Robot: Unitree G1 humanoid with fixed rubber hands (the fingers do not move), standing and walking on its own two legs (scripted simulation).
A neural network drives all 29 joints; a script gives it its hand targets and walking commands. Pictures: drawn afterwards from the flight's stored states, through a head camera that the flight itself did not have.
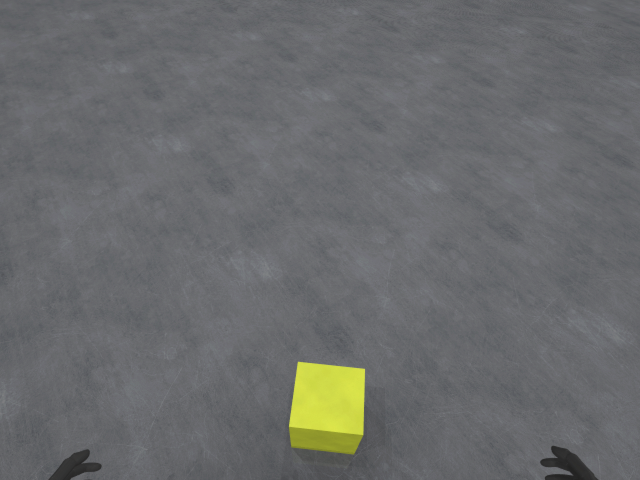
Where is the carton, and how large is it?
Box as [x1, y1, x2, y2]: [289, 362, 364, 454]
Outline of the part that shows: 298,362 289,422 291,446 353,454 362,436 364,369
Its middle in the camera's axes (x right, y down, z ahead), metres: +0.01 +0.46 +1.07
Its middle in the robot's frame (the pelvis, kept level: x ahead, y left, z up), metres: +0.40 -0.03 -0.65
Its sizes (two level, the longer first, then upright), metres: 0.180 0.163 0.224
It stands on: the floor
